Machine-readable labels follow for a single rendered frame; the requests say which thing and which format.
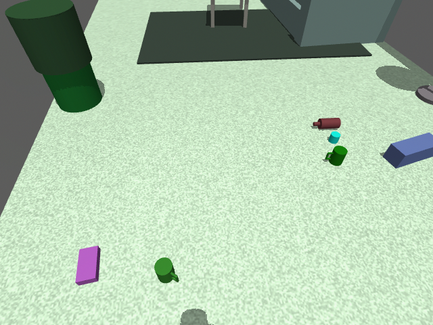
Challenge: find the sofa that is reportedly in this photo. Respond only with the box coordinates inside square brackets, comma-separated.
[261, 0, 402, 47]

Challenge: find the potted plant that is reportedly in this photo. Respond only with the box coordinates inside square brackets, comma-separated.
[5, 0, 102, 112]

